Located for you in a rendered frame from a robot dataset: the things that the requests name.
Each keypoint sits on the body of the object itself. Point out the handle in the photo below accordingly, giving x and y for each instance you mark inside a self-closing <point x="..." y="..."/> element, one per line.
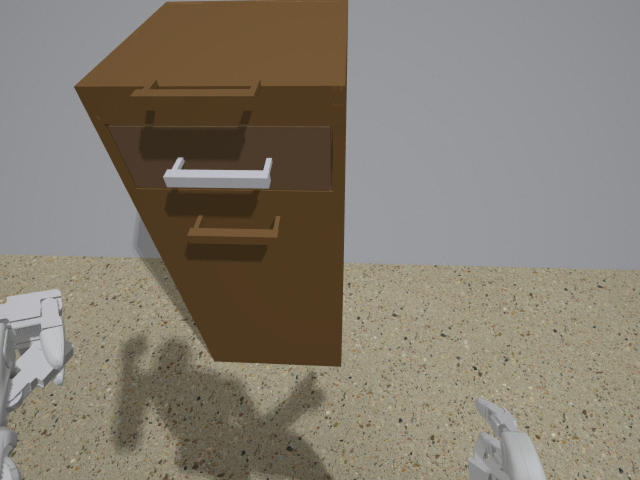
<point x="234" y="236"/>
<point x="176" y="177"/>
<point x="195" y="99"/>

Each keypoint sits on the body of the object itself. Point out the cabinet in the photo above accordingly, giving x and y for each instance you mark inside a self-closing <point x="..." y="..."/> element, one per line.
<point x="271" y="304"/>

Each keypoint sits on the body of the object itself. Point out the drawer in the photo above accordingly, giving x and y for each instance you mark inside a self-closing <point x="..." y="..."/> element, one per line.
<point x="302" y="154"/>

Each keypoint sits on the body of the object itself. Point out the robot left hand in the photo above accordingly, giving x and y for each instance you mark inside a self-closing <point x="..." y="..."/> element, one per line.
<point x="33" y="324"/>

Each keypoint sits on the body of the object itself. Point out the robot right hand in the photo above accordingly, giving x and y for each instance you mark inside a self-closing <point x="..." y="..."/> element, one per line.
<point x="515" y="457"/>

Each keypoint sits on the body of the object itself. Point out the robot left forearm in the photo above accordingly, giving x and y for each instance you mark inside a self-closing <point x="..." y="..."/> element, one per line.
<point x="8" y="442"/>

